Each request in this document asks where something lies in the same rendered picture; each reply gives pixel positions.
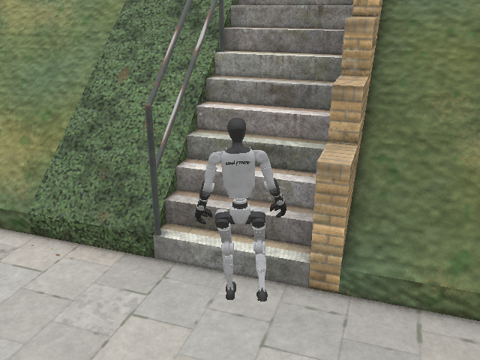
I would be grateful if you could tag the stairs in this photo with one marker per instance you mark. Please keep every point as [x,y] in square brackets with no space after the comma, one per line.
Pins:
[280,60]

